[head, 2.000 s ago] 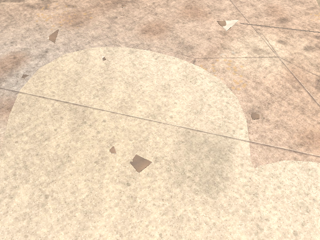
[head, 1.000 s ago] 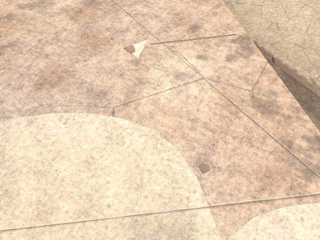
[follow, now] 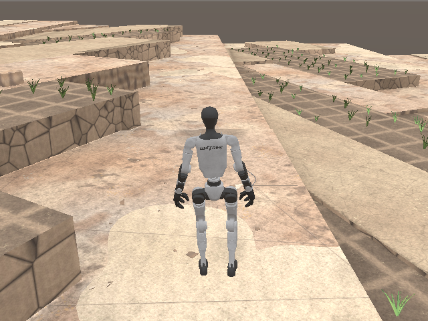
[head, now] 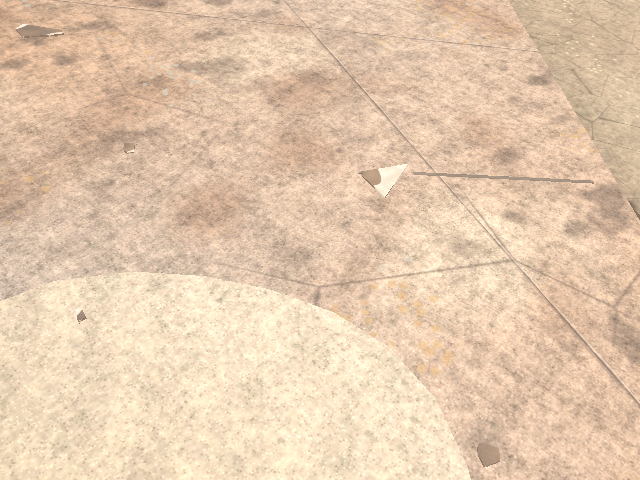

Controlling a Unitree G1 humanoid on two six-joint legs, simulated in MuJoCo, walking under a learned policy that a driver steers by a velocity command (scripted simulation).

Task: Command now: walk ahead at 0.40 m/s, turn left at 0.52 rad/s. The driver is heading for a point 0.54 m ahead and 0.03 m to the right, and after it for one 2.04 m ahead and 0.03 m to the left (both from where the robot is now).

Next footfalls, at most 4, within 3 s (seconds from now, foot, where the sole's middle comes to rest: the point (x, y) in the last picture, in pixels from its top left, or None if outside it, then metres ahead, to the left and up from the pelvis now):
0.44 right None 0.40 -0.03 -0.77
0.98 left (247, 404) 0.71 0.13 -0.77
1.50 right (352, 324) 0.94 -0.12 -0.77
2.06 left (302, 234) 1.25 0.01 -0.77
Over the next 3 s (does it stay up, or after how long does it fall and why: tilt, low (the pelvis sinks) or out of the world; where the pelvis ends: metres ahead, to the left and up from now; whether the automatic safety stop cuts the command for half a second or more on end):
stays up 1.60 -0.01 0.01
